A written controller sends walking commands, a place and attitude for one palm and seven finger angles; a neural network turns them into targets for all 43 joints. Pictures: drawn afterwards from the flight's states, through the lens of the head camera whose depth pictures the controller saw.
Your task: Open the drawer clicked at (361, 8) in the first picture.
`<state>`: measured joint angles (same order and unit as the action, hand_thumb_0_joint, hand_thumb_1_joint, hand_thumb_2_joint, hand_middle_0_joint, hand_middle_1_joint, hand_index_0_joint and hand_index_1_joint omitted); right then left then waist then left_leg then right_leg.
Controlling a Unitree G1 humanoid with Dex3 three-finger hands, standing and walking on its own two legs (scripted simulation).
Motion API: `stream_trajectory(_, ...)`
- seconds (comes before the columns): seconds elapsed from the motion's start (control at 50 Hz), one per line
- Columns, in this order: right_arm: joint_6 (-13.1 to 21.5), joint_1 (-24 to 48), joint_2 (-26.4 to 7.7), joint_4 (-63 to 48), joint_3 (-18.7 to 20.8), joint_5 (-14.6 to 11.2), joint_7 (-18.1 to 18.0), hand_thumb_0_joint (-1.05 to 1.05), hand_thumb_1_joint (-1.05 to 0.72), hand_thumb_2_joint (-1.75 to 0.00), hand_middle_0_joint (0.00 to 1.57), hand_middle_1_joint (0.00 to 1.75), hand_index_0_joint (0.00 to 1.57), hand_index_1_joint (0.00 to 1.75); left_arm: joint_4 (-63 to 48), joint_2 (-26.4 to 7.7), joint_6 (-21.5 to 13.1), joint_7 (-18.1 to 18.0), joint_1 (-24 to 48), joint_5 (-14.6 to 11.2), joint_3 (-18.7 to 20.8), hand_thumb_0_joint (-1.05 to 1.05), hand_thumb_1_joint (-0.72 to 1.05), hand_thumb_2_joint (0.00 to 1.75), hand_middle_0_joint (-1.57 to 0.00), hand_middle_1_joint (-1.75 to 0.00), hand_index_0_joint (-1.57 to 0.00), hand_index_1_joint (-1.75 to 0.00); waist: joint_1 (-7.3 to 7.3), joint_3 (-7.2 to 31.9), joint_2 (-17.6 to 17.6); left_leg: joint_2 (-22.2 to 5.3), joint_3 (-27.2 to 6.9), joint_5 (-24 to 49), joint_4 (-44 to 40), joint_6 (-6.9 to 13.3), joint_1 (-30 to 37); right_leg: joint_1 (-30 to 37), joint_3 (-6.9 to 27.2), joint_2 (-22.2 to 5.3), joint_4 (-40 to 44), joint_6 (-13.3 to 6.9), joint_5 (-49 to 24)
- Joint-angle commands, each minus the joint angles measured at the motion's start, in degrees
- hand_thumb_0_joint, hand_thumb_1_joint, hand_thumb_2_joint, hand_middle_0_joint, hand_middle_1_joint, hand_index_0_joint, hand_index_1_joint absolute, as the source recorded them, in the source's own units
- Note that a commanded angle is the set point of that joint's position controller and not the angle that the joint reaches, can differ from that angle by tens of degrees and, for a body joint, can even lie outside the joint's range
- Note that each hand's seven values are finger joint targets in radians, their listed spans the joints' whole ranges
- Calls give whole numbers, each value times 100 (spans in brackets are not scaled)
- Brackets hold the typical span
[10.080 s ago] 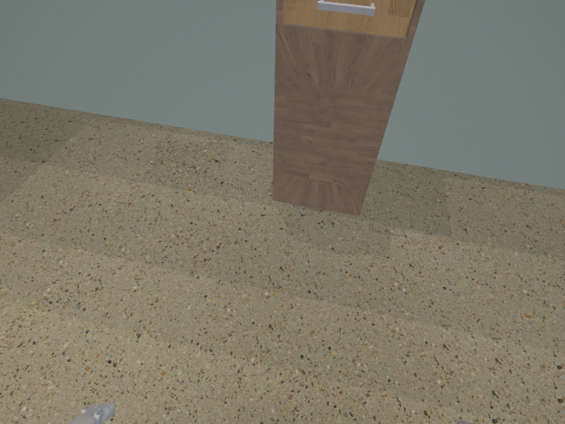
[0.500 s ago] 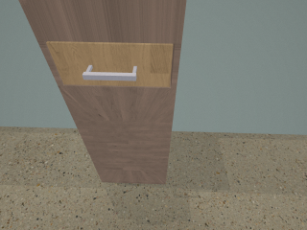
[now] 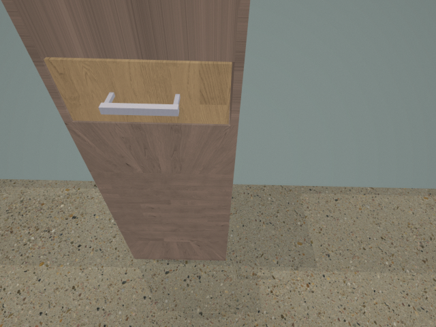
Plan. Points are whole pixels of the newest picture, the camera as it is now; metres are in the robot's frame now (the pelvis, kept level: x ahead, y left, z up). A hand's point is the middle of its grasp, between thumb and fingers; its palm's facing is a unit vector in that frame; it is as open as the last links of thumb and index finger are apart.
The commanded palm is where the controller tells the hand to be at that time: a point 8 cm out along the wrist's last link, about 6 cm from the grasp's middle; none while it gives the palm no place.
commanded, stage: look again from close up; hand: left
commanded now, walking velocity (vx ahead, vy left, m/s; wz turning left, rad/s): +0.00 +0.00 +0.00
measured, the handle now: (141, 103) +0.53 +0.20 +0.14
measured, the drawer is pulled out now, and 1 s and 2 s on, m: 0.00 0.00 0.00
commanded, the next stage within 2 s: raise the hand with hooked fingers in 0.16 s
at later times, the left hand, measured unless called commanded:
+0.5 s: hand (123, 283) +0.20 +0.19 -0.02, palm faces +0.01 -0.63 -0.78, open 7.6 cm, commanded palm +0.13 +0.21 -0.01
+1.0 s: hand (114, 228) +0.27 +0.20 +0.06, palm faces +0.16 -0.13 -0.98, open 10.5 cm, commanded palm +0.22 +0.21 +0.10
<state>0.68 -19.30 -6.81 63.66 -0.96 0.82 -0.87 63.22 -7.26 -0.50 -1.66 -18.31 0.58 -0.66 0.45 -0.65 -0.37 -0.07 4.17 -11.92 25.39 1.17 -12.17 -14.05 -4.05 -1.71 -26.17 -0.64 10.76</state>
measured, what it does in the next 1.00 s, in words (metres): shifts its weight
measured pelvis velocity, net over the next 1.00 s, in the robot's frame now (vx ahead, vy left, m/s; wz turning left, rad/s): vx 0.04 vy -0.02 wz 0.01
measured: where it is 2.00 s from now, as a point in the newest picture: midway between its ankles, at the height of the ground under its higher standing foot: outside the picture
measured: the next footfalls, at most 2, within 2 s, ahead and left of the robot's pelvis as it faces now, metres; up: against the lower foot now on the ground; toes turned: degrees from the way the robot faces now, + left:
none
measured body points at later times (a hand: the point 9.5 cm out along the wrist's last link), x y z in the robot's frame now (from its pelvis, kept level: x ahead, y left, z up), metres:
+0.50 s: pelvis +0.01 +0.00 -0.02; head +0.00 -0.05 +0.43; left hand +0.20 +0.22 +0.02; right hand +0.14 -0.26 -0.12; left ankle +0.02 +0.11 -0.74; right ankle +0.04 -0.11 -0.74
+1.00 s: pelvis +0.04 -0.02 -0.02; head +0.06 -0.07 +0.43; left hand +0.25 +0.21 +0.11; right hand +0.30 -0.20 -0.10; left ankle +0.02 +0.11 -0.74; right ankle +0.04 -0.11 -0.74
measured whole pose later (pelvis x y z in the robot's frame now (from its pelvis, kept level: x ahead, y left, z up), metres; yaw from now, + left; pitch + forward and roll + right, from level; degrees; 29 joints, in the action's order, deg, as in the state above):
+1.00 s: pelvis +0.04 -0.02 -0.02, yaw +0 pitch +4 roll +1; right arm -5.1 -2.1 -11.4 32.3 -1.6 3.0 2.4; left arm -12.1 -21.3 2.6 -15.7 -17.5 55.0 -3.6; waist -6.5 3.8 3.9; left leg -1.1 3.1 -21.4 37.7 -0.8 -20.1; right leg -22.9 -3.3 -0.5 -40.6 -2.5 21.7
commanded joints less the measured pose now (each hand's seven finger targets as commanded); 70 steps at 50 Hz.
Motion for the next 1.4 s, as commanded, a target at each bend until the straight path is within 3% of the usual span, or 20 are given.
stream_trajectory(0.0, 101, -392, -479, -111, 124, 5, -62, 0, -90, -90, 20, 30, 20, 30, -184, -497, -109, -46, -397, 16, 114, 0, 90, 90, -20, -30, -20, -30, -48, -429, 28, -539, -638, -488, -770, 47, -461, 42, 650, -465, 664, -143, 460)
stream_trajectory(0.22, 113, -331, -463, -54, 112, 0, -73, 0, -90, -90, 20, 30, 20, 30, -165, -464, -128, -49, -390, 10, 118, 0, 90, 90, -20, -30, -20, -30, -55, -376, 55, -542, -585, -169, -721, 24, -308, 104, 625, -464, 682, -140, 231)
stream_trajectory(0.24, 111, 455, -754, -448, 167, -51, -9, 0, -90, -90, 20, 30, 20, 30, 67, -717, -156, -252, -728, 74, 96, 0, 90, 90, -20, -30, -20, -30, -333, -624, -129, -613, -303, -248, 355, -159, -575, -62, 735, -685, 622, -91, -669)
stream_trajectory(0.26, 964, 557, -1582, -2721, 18, -425, -337, 0, -90, -90, 20, 30, 20, 30, -8796, -2069, -1224, -258, 3892, 597, -379, 0, 88, 89, -20, -32, -20, -32, 389, 2273, 1582, -21, -130, 3, -500, 109, 1057, 528, 969, 17, 64, -181, 44)
stream_trajectory(0.28, 1594, 1123, -1297, -2307, 4, -391, -593, 0, -90, -90, 20, 30, 20, 30, -7256, -2056, -792, -831, 1485, 709, 84, 0, 85, 88, -20, -33, -20, -33, -173, 1703, 2085, -105, -182, -504, -603, 31, 717, 271, 284, 76, -351, -299, 611)
stream_trajectory(0.3, 1828, 1006, -1258, -1988, 166, -471, -628, 0, -90, -90, 20, 30, 20, 30, -6968, -1535, -400, -1187, 1056, 455, 0, 0, 83, 87, -21, -34, -21, -34, -72, 1113, 1826, -161, -278, -1230, -667, -119, 79, -18, 104, 124, -347, -201, 963)
stream_trajectory(0.32, 1841, 742, -880, -1958, 125, -578, -620, 0, -90, -90, 20, 30, 20, 30, -5774, -453, 287, -1251, -751, 704, -710, 0, 81, 86, -21, -36, -21, -36, -67, 672, 1102, -146, -325, -1379, -679, -57, -225, -189, 60, 171, -270, -151, 891)
stream_trajectory(0.34, 1954, 852, -1019, -2486, 142, -662, -611, 0, -90, -90, 20, 30, 20, 30, -7271, -417, 310, -1261, 229, 719, -968, 0, 78, 85, -21, -37, -21, -37, 42, 82, 762, -120, -457, -1447, -632, -18, -469, -370, 37, 138, -236, -95, 961)
stream_trajectory(0.42, 2048, 1031, -1415, -3062, 248, -191, -440, 0, -90, -90, 20, 30, 20, 30, -7320, -699, 266, -1704, -122, 2751, -1305, 0, 69, 81, -22, -43, -22, -43, 141, -192, -736, 149, -585, -1353, 169, 78, -893, -1495, 337, 201, -257, -133, 1967)
stream_trajectory(0.48, 1407, 1491, -1457, -3698, 454, 143, -121, 0, -90, -90, 20, 30, 20, 30, -6474, -880, 337, -2006, -2075, 4126, -797, 0, 62, 78, -22, -48, -22, -48, -459, -215, -1362, 299, -386, -898, 523, -5, -1246, -1355, 687, 185, -13, -219, 2353)
stream_trajectory(0.54, 396, 1875, -1346, -3954, 425, 146, 234, 0, -90, -90, 20, 30, 20, 30, -6653, -1337, 162, -1957, -2666, 5005, -167, 0, 55, 75, -22, -53, -22, -53, -928, 229, -1613, 237, -185, 74, 554, -92, -1677, -542, 903, 157, -535, -317, 490)
stream_trajectory(0.62, -233, 2258, -1223, -4345, 392, 159, 490, 0, -90, -90, 20, 30, 20, 30, -8068, -1802, 8, -2117, -1923, 5646, 160, 0, 46, 71, -23, -58, -23, -58, -1056, 1041, -171, 221, -42, 714, 743, -72, -1398, -187, 1057, 197, -1057, -401, -701)
stream_trajectory(0.66, -282, 2155, -1160, -4389, 412, 203, 480, 0, -90, -90, 20, 30, 20, 30, -8607, -1998, 24, -2308, -1366, 5858, 288, 0, 41, 69, -24, -62, -24, -62, -935, 1687, 733, 222, -60, 989, 961, -38, -861, -337, 1162, 283, -1175, -444, -964)
stream_trajectory(0.7, -280, 2106, -1194, -4319, 442, 313, 440, 0, -90, -90, 20, 30, 20, 30, -9249, -2276, 41, -2492, -330, 6010, 401, 0, 36, 67, -24, -64, -24, -64, -659, 1997, 865, 238, -230, 999, 1263, -19, -399, -868, 1406, 314, -1092, -445, -660)
stream_trajectory(0.82, -51, 2117, -1208, -4073, 400, 416, 281, 0, -90, -90, 20, 30, 20, 30, -9113, -2063, -339, -2341, 1017, 5670, -9, 0, 22, 61, -25, -74, -25, -74, -59, 1177, 58, 277, -412, 300, 1575, 153, -78, -1624, 1266, 155, -543, -232, 197)
stream_trajectory(0.9, -224, 2327, -1174, -4056, 335, 264, 231, 0, -90, -90, 20, 30, 20, 30, -8474, -2110, 77, -1694, 378, 5479, 29, 0, 13, 57, -25, -80, -25, -80, -409, 1223, -296, 248, -306, 538, 1071, 138, -425, -544, 1003, 134, -486, -138, -706)
stream_trajectory(1.0, -440, 2451, -1167, -4106, 103, 16, 206, 0, -90, -90, 20, 30, 20, 30, -8291, -2889, 693, -1075, -350, 5321, 818, 0, 1, 52, -26, -87, -26, -87, -814, 1254, -479, 185, -191, 1142, 469, 17, -676, 918, 957, 94, -567, -51, -2133)
stream_trajectory(1.12, -467, 2431, -1234, -4085, 148, -18, 155, 0, -90, -90, 20, 30, 20, 30, -9500, -3061, 684, -885, 705, 5074, 975, 0, -13, 46, -27, -96, -27, -96, -721, 1651, 263, 137, -199, 1639, 201, 41, -156, 1316, 727, 6, -365, -29, -2548)
stream_trajectory(1.22, -288, 2269, -1269, -3881, 257, -57, 90, 0, -90, -90, 20, 30, 20, 30, -9561, -2963, 378, -774, 1314, 4904, 821, 0, -24, 41, -28, -103, -28, -103, -578, 1470, 213, 124, -257, 1734, 76, 62, 251, 995, 506, 51, -111, -37, -1992)
stream_trajectory(1.38, -442, 2427, -1349, -3709, 243, -214, 41, 0, -90, -90, 20, 30, 20, 30, -8767, -3532, 729, -201, 3019, 4918, 857, 0, -43, 33, -29, -115, -29, -115, -572, 1177, 365, 106, -359, 1506, -364, -26, 420, 942, 264, 104, 148, -95, -1042)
